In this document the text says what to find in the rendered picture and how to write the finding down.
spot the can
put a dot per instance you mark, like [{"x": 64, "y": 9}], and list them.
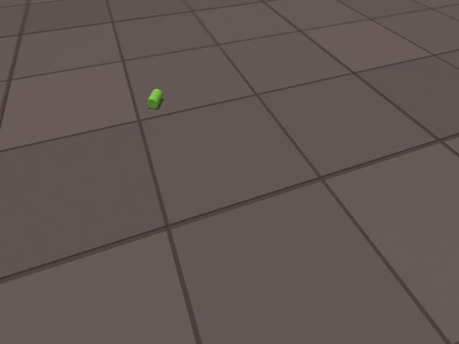
[{"x": 154, "y": 99}]

